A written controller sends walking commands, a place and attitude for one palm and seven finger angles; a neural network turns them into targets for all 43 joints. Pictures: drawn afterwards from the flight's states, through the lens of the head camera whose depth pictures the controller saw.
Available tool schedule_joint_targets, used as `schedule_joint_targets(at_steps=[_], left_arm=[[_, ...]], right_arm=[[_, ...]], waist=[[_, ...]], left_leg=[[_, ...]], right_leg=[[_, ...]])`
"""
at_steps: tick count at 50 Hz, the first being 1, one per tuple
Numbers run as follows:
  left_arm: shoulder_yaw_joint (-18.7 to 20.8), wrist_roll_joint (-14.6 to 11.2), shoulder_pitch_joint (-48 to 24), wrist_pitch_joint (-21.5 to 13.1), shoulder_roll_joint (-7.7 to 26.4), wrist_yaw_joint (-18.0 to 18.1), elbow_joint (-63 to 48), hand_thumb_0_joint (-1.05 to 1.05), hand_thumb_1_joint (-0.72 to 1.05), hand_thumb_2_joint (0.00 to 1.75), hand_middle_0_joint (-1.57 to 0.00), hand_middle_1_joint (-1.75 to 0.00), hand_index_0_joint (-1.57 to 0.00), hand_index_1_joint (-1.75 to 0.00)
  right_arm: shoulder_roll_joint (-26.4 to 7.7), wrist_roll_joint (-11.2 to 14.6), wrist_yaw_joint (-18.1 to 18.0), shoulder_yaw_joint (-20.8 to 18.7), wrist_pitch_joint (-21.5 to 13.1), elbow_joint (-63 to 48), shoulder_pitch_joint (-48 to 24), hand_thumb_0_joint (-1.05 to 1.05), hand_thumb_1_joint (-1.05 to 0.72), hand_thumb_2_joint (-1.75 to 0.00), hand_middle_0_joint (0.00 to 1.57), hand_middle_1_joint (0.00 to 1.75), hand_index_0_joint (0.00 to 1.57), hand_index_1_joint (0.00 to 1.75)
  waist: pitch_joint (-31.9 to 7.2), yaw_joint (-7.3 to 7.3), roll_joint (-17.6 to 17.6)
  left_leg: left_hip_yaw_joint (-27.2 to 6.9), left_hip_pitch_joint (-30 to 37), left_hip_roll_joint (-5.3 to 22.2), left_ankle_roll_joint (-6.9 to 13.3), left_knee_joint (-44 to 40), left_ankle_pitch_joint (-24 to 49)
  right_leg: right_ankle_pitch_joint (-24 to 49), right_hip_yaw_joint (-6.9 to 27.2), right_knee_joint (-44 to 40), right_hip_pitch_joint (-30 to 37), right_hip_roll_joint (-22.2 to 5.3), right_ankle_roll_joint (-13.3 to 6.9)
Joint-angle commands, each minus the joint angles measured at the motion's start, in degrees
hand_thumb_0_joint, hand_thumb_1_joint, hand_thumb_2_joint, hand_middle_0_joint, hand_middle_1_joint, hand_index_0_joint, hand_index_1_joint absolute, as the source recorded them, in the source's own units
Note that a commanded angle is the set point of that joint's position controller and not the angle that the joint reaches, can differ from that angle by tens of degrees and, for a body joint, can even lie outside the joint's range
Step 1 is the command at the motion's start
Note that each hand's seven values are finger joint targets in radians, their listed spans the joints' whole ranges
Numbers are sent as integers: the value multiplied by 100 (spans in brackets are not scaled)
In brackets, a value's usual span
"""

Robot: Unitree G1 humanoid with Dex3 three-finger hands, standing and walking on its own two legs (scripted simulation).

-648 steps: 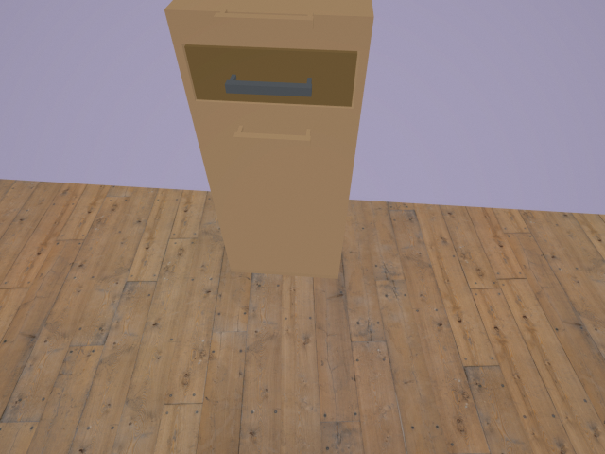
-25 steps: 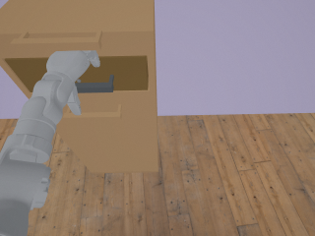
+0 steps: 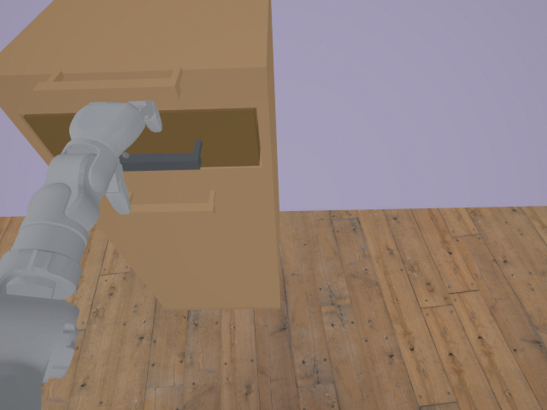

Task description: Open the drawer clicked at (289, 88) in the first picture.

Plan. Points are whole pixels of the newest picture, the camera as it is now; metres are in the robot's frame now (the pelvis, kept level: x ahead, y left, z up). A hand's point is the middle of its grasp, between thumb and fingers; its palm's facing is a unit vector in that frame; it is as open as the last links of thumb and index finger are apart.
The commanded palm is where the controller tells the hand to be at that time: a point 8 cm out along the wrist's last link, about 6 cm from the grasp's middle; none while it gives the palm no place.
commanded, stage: move the hooked fingers above the handle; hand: left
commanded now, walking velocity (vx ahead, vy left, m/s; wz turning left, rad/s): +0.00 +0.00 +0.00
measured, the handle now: (146, 154) +0.52 +0.23 +0.07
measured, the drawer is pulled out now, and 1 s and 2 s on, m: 0.00 0.00 0.00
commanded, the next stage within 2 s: lower the fingers behind the handle in 0.10 s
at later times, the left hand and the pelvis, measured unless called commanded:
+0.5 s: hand (123, 163) +0.45 +0.23 +0.12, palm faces -0.08 -0.01 -1.00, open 13.9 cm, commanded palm +0.44 +0.24 +0.18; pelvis +0.00 +0.00 +0.00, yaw +1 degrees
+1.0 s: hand (132, 178) +0.46 +0.24 +0.08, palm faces -0.08 -0.03 -1.00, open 13.9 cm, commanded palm +0.44 +0.24 +0.14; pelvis +0.00 +0.01 -0.01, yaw +0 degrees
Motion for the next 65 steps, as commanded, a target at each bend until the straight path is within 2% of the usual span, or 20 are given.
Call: schedule_joint_targets(at_steps=[1, 4, 8, 15, 17, 21, 26, 28, 29, 33, 34, 36, 42, 45, 49, 53, 58, 60, 62, 65], left_arm=[[645, -130, -2735, -22, 1476, 438, -1423, 0, -50, 30, -30, -120, -30, -120], [725, -101, -2805, 129, 1575, 556, -1322, 0, -50, 30, -30, -120, -30, -120], [586, -31, -3018, 307, 1486, 617, -1361, 0, -50, 30, -30, -120, -30, -120], [595, -55, -2846, 425, 1546, 470, -781, 0, -50, 30, -30, -120, -30, -120], [514, 9, -2771, 335, 1441, 408, -851, 0, -50, 30, -30, -120, -30, -120], [168, 56, -2695, 245, 1074, 301, -622, 0, -50, 30, -30, -120, -30, -120], [408, 9, -2921, -52, 1311, 335, -867, 0, -50, 30, -30, -120, -30, -120], [676, -23, -2909, -196, 1562, 453, -1007, 0, -50, 30, -30, -120, -30, -120], [662, 0, -2816, -225, 1496, 531, -1011, 0, -50, 30, -30, -120, -30, -120], [887, 83, -2726, -144, 1675, 873, -725, 0, -50, 30, -30, -120, -30, -120], [755, 93, -2747, -71, 1515, 948, -671, 0, -50, 30, -30, -120, -30, -120], [959, 197, -2677, 31, 1757, 1087, -644, 0, -50, 30, -30, -120, -30, -120], [446, 211, -2577, 269, 1172, 989, -549, 0, -50, 30, -30, -120, -30, -120], [514, 195, -2440, 215, 1303, 841, -559, 0, -50, 30, -30, -120, -30, -120], [635, 190, -2490, -32, 1454, 810, -490, 0, -50, 30, -30, -120, -30, -120], [713, 251, -2582, -231, 1457, 1012, -632, 0, -50, 30, -30, -120, -30, -120], [894, 337, -2389, -100, 1547, 1309, -330, 0, -50, 30, -30, -120, -30, -120], [721, 372, -2476, 6, 1356, 1374, -299, 0, -50, 30, -30, -120, -30, -120], [670, 404, -2452, 94, 1302, 1372, -164, 0, -50, 30, -30, -120, -30, -120], [458, 424, -2615, 110, 1098, 1341, -409, 0, -50, 30, -30, -120, -30, -120]], right_arm=[[-732, -4, 37, -257, -127, -571, -14, 0, -90, -90, 20, 30, 20, 30], [-763, 4, 63, -250, -129, -528, -61, 0, -90, -90, 20, 30, 20, 30], [-747, -3, 81, -241, -132, -517, -115, 0, -90, -90, 20, 30, 20, 30], [-770, 14, 0, -155, -107, -517, -151, 0, -90, -90, 20, 30, 20, 30], [-757, -13, -5, -167, -99, -553, -116, 0, -90, -90, 20, 30, 20, 30], [-742, 4, -8, -172, -87, -551, -44, 0, -90, -90, 20, 30, 20, 30], [-745, -35, -30, -228, -87, -520, 129, 0, -90, -90, 20, 30, 20, 30], [-744, -60, -17, -249, -95, -505, 174, 0, -90, -90, 20, 30, 20, 30], [-723, -70, -15, -255, -96, -503, 197, 0, -90, -90, 20, 30, 20, 30], [-743, -79, 17, -260, -98, -406, 266, 0, -90, -90, 20, 30, 20, 30], [-735, -83, 36, -265, -108, -404, 268, 0, -90, -90, 20, 30, 20, 30], [-754, -96, 54, -283, -113, -393, 312, 0, -90, -90, 20, 30, 20, 30], [-784, -87, 86, -329, -101, -398, 371, 0, -90, -90, 20, 30, 20, 30], [-796, -84, 40, -333, -77, -411, 409, 0, -90, -90, 20, 30, 20, 30], [-782, -78, -20, -306, -75, -383, 410, 0, -90, -90, 20, 30, 20, 30], [-740, -123, 4, -327, -121, -371, 456, 0, -90, -90, 20, 30, 20, 30], [-748, -151, 51, -343, -130, -364, 543, 0, -90, -90, 20, 30, 20, 30], [-740, -160, 85, -348, -140, -358, 553, 0, -90, -90, 20, 30, 20, 30], [-769, -160, 87, -348, -124, -347, 575, 0, -90, -90, 20, 30, 20, 30], [-751, -166, 95, -389, -127, -358, 618, 0, -90, -90, 20, 30, 20, 30]], waist=[[-2085, 2, -89], [-1981, 23, -92], [-2206, 1, 23], [-1864, -39, -419], [-2027, -33, -402], [-1706, -148, -363], [-2019, -154, -271], [-2174, -72, -81], [-2250, -48, -12], [-2192, -41, -107], [-2119, -76, -87], [-2394, 11, 0], [-2325, -176, -168], [-2321, -174, -230], [-1918, -207, -217], [-2118, -184, 108], [-2354, -128, -33], [-2340, -169, 75], [-2315, -235, -113], [-2525, -283, 118]], left_leg=[[23, 1679, -274, 306, 45, 2296], [28, 1602, -268, 298, 23, 2231], [29, 1728, -265, 282, 31, 2249], [62, 1370, -283, 313, -25, 1847], [72, 1433, -287, 314, 5, 1977], [49, 1360, -273, 306, 34, 1716], [15, 1431, -285, 307, 148, 1933], [-12, 1446, -278, 292, 186, 2050], [-5, 1458, -293, 293, 231, 2157], [-6, 1188, -265, 266, 269, 2117], [17, 1155, -264, 271, 269, 2043], [29, 1164, -254, 255, 292, 2171], [68, 1253, -219, 299, 312, 2112], [63, 1249, -248, 327, 305, 2057], [33, 1049, -253, 333, 284, 1738], [5, 1215, -236, 301, 400, 1925], [12, 1047, -227, 274, 523, 2089], [20, 1062, -219, 260, 559, 2072], [28, 1004, -212, 277, 591, 2110], [8, 1238, -206, 276, 637, 2169]], right_leg=[[2427, -162, -241, 244, 237, -161], [2370, -172, -234, 219, 233, -171], [2319, -175, -221, 245, 218, -173], [2267, -141, -289, 293, 167, -125], [2355, -151, -268, 360, 172, -143], [2073, -148, -292, -21, 180, -136], [2247, -123, -178, -9, 190, -150], [2288, -122, -112, 30, 206, -168], [2328, -134, -54, 7, 220, -185], [2293, -164, 20, -57, 243, -178], [2242, -170, 4, -122, 243, -173], [2310, -169, 76, -13, 252, -191], [2278, -177, -40, -105, 271, -167], [2354, -144, -53, -49, 262, -147], [2049, -134, -67, -257, 260, -156], [1988, -146, 50, -460, 293, -188], [2125, -166, 208, -455, 302, -179], [2077, -196, 234, -570, 312, -188], [2152, -181, 213, -552, 317, -178], [2126, -177, 231, -661, 327, -179]])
